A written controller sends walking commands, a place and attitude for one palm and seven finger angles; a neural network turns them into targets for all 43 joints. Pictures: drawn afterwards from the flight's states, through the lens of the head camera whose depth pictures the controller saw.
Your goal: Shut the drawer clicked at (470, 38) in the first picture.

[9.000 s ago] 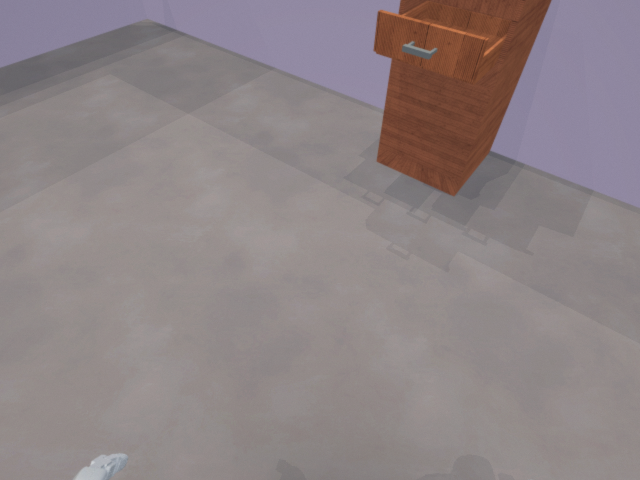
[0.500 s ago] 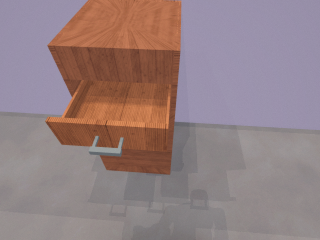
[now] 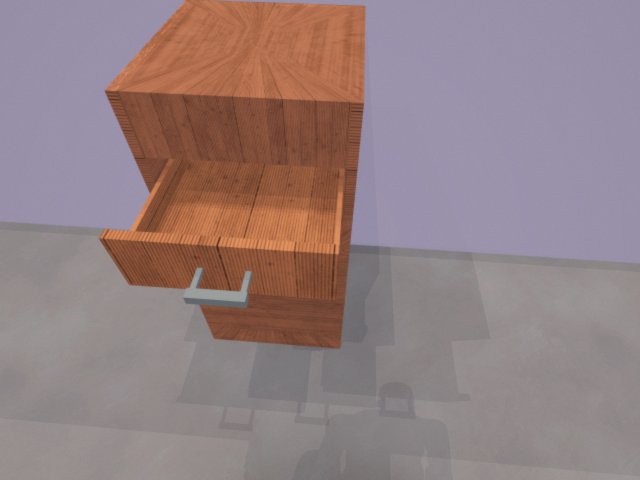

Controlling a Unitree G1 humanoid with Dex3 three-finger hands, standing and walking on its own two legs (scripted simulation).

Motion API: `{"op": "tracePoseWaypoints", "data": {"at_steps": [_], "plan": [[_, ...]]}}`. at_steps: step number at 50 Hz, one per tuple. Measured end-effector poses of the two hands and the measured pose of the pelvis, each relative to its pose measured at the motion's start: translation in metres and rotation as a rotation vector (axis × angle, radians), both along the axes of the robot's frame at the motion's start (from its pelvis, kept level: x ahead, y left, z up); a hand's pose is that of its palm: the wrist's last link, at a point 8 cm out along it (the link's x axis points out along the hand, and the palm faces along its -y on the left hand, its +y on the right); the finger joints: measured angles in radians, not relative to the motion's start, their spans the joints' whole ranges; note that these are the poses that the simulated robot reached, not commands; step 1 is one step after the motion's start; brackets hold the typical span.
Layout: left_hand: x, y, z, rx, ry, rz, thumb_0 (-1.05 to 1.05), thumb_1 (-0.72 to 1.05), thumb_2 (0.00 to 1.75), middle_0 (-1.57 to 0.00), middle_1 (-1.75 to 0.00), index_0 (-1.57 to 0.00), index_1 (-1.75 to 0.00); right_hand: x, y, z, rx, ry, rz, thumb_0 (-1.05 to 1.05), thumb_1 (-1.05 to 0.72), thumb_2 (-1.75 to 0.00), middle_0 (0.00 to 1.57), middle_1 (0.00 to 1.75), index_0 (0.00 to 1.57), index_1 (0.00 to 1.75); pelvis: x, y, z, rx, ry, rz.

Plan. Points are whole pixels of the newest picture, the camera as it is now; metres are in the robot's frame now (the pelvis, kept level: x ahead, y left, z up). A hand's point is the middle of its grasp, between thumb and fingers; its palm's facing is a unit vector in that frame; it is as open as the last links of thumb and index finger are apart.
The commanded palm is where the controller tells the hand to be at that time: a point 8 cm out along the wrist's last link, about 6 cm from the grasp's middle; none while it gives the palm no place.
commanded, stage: look again from close up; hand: left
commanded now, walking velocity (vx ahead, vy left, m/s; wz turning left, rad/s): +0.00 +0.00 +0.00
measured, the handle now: (219, 287) +0.42 +0.19 -0.07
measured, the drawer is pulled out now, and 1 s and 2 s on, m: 0.21 0.21 0.21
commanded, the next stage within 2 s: raise the hand and make a fist in 0.54 s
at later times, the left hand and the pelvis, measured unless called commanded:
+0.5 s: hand out of the picture +0.03 +0.19 -0.17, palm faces +0.02 -0.97 -0.22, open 7.3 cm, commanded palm none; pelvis +0.02 +0.01 +0.00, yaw +0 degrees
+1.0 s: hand (207, 429) +0.19 +0.15 -0.03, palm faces -0.05 -1.00 -0.02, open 6.3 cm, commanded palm +0.14 +0.23 -0.05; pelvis +0.00 -0.01 -0.06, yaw +2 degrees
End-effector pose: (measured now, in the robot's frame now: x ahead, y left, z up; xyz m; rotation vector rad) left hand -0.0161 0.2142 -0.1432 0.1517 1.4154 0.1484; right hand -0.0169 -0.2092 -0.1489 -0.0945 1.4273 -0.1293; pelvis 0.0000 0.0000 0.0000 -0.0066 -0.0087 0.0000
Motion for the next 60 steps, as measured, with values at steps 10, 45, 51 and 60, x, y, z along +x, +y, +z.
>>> {"op": "tracePoseWaypoints", "data": {"at_steps": [10,45,51,60], "plan": [[0.011,0.014,0.004,0.017,-0.029,0.013,0.0,0.9,0.9,-0.2,-0.3,-0.2,-0.3,0.018,0.014,-0.008,0.015,-0.062,0.022,0.01,-0.91,-0.9,0.2,0.3,0.2,0.3,0.01,0.013,-0.003,0.01,-0.011,0.01],[0.205,0.007,0.146,-0.068,-1.3,-0.053,0.01,0.93,0.9,-0.3,-0.41,-0.3,-0.41,0.171,-0.055,0.049,-0.164,-0.773,0.106,0.02,-0.91,-0.9,0.2,0.3,0.2,0.3,0.007,-0.003,-0.028,0.02,0.113,0.031],[0.177,-0.005,0.107,-0.182,-1.376,-0.192,0.0,0.91,0.9,-0.41,-0.53,-0.42,-0.53,0.233,-0.062,0.066,-0.187,-1.002,0.198,0.01,-0.91,-0.9,0.2,0.3,0.2,0.3,-0.007,-0.016,-0.066,0.02,0.185,0.031],[0.159,0.021,0.108,-0.068,-1.406,-0.144,0.01,0.9,0.9,-0.59,-0.72,-0.59,-0.72,0.241,-0.026,0.027,-0.1,-0.964,0.275,0.01,-0.9,-0.9,0.2,0.3,0.2,0.3,-0.014,-0.023,-0.089,-0.032,0.21,0.07]]}}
